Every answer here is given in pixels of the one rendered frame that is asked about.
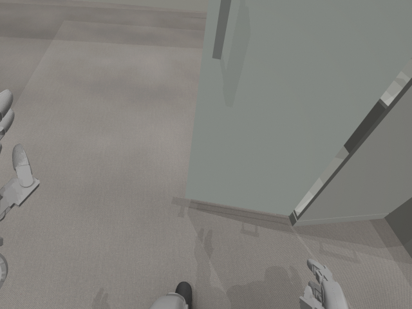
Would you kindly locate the robot left thigh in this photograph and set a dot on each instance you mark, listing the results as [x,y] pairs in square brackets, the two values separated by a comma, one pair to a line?
[169,302]

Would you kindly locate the robot right hand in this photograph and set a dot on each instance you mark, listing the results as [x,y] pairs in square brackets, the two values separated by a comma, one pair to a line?
[328,296]

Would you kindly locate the handle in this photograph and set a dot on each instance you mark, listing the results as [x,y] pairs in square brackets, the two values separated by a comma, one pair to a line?
[221,28]

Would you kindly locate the fridge door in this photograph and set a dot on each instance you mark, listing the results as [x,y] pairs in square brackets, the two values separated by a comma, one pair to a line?
[295,80]

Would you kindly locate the robot left shin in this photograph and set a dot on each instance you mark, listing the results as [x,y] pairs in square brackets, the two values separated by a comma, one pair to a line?
[178,295]

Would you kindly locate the robot left hand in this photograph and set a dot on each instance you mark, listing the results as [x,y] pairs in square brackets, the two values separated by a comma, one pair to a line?
[17,190]

